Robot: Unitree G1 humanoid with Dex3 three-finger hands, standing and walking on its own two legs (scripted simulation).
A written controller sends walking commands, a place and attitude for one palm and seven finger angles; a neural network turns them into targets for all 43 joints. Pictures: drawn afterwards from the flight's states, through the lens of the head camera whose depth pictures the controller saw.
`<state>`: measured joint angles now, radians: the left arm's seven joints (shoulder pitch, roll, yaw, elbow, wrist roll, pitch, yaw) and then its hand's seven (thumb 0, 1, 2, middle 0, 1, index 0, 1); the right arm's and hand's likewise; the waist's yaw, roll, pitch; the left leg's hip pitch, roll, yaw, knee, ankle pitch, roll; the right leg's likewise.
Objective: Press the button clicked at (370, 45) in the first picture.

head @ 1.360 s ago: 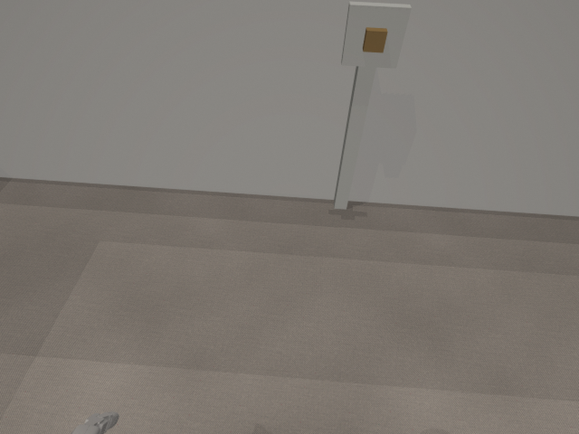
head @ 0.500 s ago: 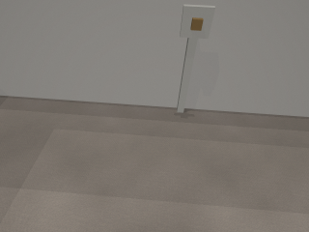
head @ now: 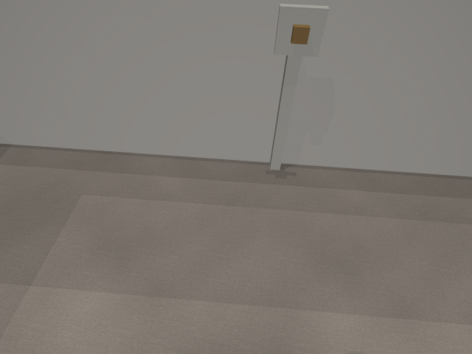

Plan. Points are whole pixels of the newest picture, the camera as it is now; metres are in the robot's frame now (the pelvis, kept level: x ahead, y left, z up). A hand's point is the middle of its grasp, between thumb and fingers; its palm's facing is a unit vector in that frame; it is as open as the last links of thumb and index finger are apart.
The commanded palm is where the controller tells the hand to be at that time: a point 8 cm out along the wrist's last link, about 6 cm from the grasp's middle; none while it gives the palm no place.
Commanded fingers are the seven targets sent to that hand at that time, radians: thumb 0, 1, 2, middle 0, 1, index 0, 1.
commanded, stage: look at it before walking up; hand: left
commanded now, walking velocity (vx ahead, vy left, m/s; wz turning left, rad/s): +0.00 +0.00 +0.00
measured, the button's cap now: (300, 34) +1.21 -0.18 +0.03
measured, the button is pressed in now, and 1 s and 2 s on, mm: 0 0 0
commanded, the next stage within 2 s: walk to a spot facing it in 0.18 s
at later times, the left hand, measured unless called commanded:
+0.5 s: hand out of the picture +0.07 +0.23 -0.17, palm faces -0.08 -0.95 -0.31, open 7.4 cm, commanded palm none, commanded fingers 0.00 0.90 0.90 -0.20 -0.30 -0.20 -0.30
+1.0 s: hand out of the picture +0.05 +0.13 -0.15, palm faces -0.25 -0.94 -0.23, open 7.4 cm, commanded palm none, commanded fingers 0.00 0.90 0.90 -0.20 -0.30 -0.20 -0.30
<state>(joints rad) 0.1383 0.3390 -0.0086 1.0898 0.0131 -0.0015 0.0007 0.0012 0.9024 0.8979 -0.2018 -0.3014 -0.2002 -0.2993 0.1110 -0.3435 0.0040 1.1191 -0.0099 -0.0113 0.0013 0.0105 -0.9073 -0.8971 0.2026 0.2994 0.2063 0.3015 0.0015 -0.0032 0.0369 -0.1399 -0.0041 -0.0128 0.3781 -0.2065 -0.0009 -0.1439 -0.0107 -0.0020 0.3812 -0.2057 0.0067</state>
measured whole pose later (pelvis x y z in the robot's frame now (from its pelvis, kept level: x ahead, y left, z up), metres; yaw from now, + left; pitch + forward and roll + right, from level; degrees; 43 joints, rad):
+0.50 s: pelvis +0.00 +0.00 -0.01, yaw -5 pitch -1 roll +1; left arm 0.17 0.31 0.01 1.03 0.02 0.05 0.01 0.00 0.90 0.90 -0.20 -0.30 -0.20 -0.30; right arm 0.10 -0.29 -0.01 1.05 -0.01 0.01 -0.02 0.01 -0.91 -0.90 0.20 0.30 0.20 0.30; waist 0.02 -0.01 0.06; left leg -0.18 0.02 0.06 0.46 -0.26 -0.01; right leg -0.23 0.02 0.07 0.50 -0.24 0.00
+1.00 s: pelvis +0.01 -0.05 +0.00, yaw -19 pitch +1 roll +2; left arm 0.40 0.16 0.04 0.99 0.02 -0.03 -0.01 0.00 0.90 0.90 -0.20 -0.30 -0.20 -0.30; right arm 0.18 -0.27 -0.07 0.97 -0.03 0.02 0.01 0.01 -0.91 -0.90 0.20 0.30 0.20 0.30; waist 0.03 0.02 0.01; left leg -0.54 0.09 0.00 1.05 -0.21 -0.08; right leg -0.17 0.09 0.09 0.35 -0.19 -0.09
